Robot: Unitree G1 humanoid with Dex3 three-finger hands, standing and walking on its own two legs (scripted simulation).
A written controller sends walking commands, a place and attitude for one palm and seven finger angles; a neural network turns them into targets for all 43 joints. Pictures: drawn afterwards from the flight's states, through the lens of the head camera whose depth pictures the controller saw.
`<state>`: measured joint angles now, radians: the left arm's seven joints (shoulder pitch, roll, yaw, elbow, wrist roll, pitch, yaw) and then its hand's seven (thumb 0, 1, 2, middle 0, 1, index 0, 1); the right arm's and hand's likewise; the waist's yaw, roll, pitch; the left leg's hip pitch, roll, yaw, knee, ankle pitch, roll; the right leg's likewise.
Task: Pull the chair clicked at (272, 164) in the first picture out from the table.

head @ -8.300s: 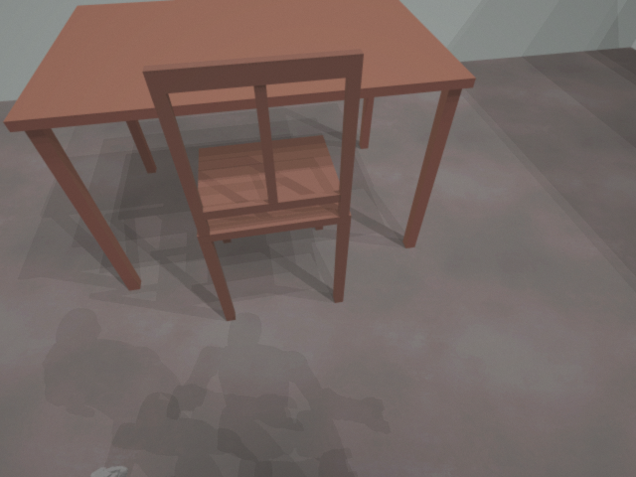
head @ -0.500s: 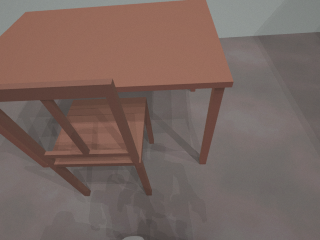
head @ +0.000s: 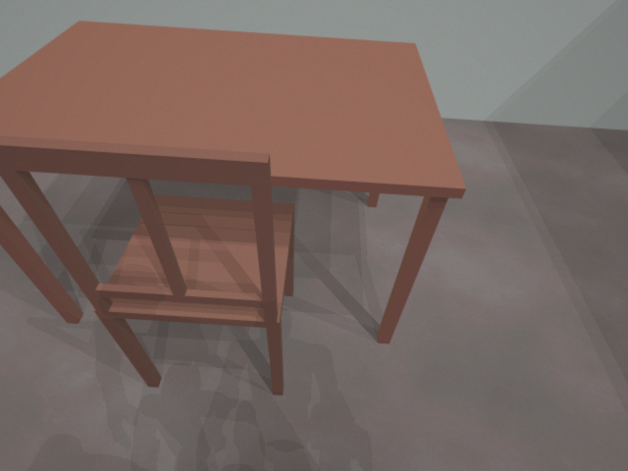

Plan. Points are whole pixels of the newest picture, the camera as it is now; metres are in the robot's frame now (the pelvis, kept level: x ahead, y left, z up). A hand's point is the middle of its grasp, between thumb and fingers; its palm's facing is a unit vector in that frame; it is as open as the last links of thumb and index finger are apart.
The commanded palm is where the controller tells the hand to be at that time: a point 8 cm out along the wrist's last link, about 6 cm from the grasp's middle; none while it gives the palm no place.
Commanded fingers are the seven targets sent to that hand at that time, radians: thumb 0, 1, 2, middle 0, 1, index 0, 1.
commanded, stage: come to a stop and stand still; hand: left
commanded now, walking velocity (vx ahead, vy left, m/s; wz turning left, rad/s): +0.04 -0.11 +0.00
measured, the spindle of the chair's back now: (161, 242) +0.50 +0.33 -0.07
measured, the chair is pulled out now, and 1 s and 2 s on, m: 0.00 0.00 0.00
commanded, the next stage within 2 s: look again from close up in 0.04 s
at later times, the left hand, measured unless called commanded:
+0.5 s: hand out of the picture +0.06 +0.17 -0.18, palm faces +0.02 -0.97 -0.23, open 7.3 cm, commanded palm none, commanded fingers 0.00 0.90 0.90 -0.20 -0.30 -0.20 -0.30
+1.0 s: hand out of the picture +0.04 +0.17 -0.18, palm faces +0.00 -0.98 -0.22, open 7.3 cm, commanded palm +0.13 +0.21 -0.08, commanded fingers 0.00 0.85 0.88 -0.20 -0.29 -0.20 -0.29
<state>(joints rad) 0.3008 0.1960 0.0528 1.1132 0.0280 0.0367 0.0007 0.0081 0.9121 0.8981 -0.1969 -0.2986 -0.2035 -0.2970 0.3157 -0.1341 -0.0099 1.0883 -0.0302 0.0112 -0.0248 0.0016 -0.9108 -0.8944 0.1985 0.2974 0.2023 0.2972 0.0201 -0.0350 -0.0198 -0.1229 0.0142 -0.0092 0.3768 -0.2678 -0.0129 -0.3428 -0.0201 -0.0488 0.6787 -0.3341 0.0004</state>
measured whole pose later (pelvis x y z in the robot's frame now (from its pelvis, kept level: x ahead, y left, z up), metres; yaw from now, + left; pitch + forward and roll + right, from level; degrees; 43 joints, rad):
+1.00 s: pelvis +0.02 -0.01 -0.01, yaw -2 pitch -1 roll +0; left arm 0.27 0.15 0.01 1.10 0.02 -0.02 0.04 0.01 0.91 0.90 -0.20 -0.30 -0.21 -0.30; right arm 0.28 -0.15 0.01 1.13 -0.02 -0.01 -0.03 0.00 -0.91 -0.89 0.20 0.30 0.20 0.30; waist 0.00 0.01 0.03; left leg -0.12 0.02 0.05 0.48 -0.34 -0.01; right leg -0.19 0.01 -0.04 0.50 -0.31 -0.03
